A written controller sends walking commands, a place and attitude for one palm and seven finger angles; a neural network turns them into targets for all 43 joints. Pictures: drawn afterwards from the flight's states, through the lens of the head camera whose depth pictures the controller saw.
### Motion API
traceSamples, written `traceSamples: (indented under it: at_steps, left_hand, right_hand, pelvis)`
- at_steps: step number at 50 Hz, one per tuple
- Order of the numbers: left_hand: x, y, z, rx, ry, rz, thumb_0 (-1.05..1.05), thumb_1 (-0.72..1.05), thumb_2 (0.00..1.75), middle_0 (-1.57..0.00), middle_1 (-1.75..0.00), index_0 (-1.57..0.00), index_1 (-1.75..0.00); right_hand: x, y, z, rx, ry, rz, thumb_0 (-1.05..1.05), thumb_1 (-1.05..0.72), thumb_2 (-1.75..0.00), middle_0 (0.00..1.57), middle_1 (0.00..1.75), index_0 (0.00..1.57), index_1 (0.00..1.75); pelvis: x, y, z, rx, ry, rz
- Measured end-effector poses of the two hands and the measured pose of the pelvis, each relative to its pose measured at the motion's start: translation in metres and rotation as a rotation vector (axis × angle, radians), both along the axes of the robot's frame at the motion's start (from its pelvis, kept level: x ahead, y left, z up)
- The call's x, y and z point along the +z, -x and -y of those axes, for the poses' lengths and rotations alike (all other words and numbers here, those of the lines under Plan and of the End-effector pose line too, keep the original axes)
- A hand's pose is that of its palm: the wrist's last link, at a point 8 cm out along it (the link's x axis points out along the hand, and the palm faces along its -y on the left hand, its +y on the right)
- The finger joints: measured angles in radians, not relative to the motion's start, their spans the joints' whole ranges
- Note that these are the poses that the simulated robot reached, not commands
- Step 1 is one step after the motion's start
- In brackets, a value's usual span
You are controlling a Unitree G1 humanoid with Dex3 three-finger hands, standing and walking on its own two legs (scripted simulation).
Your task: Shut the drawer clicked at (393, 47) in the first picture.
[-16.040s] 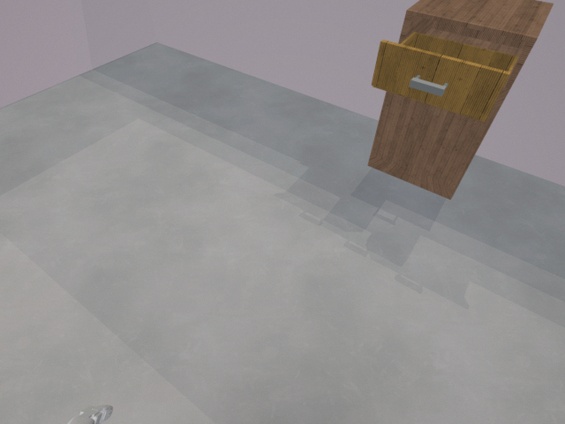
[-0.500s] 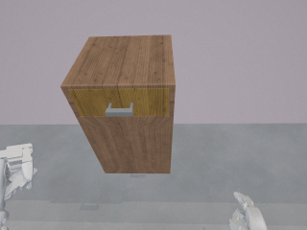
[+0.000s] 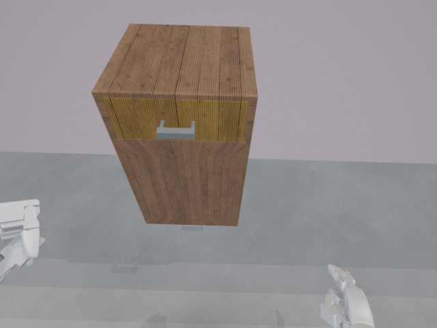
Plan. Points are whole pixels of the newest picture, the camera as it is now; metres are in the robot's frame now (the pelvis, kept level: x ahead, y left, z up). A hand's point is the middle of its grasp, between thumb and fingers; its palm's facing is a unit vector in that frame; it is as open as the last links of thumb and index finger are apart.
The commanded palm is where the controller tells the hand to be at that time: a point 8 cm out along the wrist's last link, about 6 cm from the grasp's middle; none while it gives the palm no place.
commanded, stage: step back with the hand held close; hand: left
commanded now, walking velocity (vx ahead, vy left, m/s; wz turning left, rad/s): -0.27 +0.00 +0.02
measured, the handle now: (177, 128) +0.65 +0.17 -0.07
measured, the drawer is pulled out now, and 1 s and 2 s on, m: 0.00 0.00 0.00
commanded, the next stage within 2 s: stop stepping back and stand still in 0.96 s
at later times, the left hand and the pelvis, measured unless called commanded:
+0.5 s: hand (32, 274) +0.15 +0.22 +0.17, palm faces +0.33 -0.79 -0.53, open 3.2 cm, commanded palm +0.08 +0.27 +0.18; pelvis -0.04 -0.02 -0.01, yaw +1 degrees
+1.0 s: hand out of the picture +0.07 +0.21 +0.18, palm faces +0.30 -0.85 -0.44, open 3.3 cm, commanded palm +0.00 +0.26 +0.18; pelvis -0.14 -0.02 +0.01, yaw -1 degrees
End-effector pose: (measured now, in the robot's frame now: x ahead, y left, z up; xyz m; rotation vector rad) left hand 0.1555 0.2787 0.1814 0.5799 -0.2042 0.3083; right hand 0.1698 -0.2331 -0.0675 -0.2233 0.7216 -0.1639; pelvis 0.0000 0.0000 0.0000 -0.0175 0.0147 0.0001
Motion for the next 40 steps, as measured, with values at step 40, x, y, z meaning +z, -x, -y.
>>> traceSamples:
  at_steps: [40]
  left_hand:
    - [0.009, 0.093, -0.009, -0.013, -0.015, 0.090, 0.01, 0.89, 0.90, -1.41, -1.60, -1.41, -1.60]
  right_hand:
    - [0.008, 0.087, 0.005, 0.022, 0.059, -0.026, 0.01, -0.91, -0.89, 0.20, 0.30, 0.20, 0.30]
  pelvis:
    - [0.003, 0.087, 0.005, 0.060, 0.032, -0.039]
